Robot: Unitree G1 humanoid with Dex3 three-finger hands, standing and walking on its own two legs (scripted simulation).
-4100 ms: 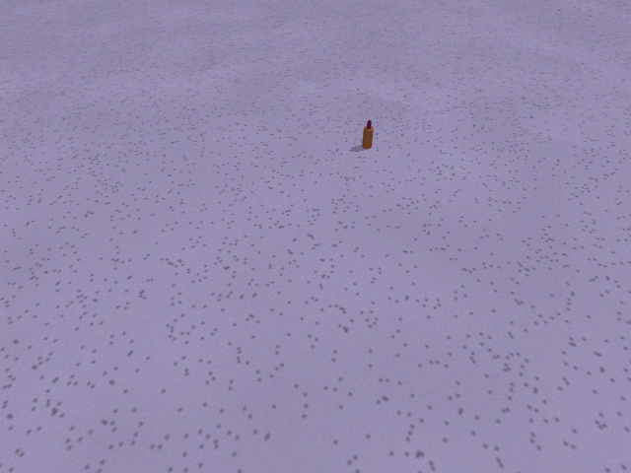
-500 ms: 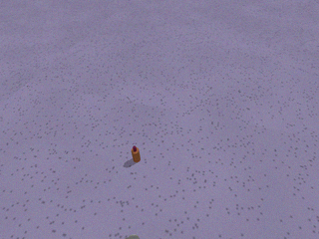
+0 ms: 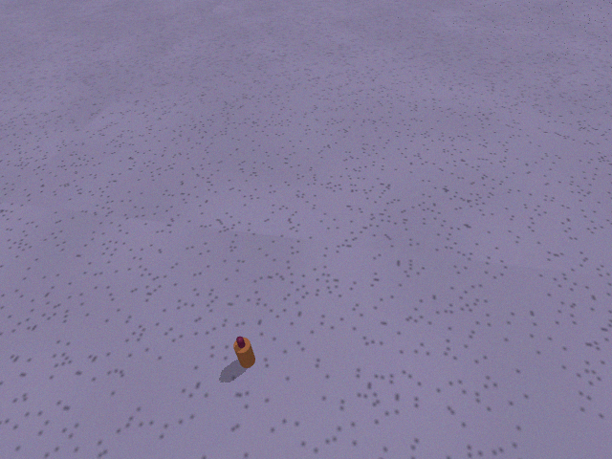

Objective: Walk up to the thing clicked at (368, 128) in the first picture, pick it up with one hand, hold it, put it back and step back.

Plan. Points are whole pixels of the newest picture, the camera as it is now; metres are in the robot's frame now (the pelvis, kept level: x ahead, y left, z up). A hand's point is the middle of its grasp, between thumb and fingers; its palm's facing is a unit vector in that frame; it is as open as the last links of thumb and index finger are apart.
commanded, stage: walk up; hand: left
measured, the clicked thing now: (243, 349) +0.60 +0.24 -0.68
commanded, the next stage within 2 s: stand in 1.92 s
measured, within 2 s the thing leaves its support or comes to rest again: neither
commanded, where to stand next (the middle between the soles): +0.25 +0.02 m, yaw +1 degrees
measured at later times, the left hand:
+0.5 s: hand out of the picture +0.19 +0.30 -0.16, palm faces -0.04 -0.93 -0.36, open 7.4 cm
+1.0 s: hand (161, 383) +0.30 +0.26 -0.14, palm faces -0.02 -0.94 -0.34, open 7.4 cm
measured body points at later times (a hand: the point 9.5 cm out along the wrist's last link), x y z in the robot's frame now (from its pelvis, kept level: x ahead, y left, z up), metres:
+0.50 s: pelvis +0.14 +0.03 +0.00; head +0.16 +0.05 +0.44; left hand +0.19 +0.35 -0.13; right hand +0.21 -0.30 -0.10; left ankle +0.21 +0.14 -0.73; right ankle +0.13 -0.12 -0.68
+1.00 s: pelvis +0.19 +0.01 +0.01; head +0.21 +0.01 +0.46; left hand +0.30 +0.31 -0.12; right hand +0.27 -0.28 -0.13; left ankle +0.21 +0.14 -0.73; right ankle +0.22 -0.12 -0.73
